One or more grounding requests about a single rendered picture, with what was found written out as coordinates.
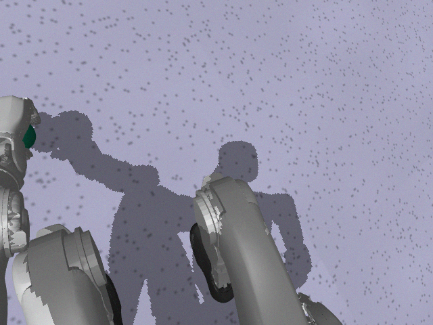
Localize right robot foot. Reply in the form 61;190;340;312
189;223;234;303

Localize right robot hand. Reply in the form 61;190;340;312
297;292;343;325

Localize ball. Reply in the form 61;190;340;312
22;125;36;148

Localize left robot hand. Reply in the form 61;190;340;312
0;95;41;160

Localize left robot foot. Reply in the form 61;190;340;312
105;274;123;325

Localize left robot arm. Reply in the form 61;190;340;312
0;133;30;325

